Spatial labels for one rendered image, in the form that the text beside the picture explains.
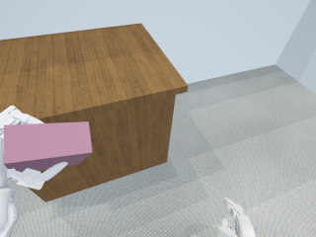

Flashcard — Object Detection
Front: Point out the right robot hand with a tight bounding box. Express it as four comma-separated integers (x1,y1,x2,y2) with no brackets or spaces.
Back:
218,197,256,237

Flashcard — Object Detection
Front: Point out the table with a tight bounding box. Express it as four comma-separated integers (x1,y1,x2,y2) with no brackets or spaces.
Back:
0,23,189,202

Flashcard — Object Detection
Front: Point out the sponge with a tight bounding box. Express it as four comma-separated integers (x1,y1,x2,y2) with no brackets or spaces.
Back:
3,121,93,173

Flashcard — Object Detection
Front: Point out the left robot hand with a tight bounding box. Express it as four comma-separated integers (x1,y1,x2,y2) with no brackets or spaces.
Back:
0,106,68,190

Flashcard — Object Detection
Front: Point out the left robot forearm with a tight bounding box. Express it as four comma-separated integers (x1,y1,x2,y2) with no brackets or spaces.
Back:
0,188,19,237

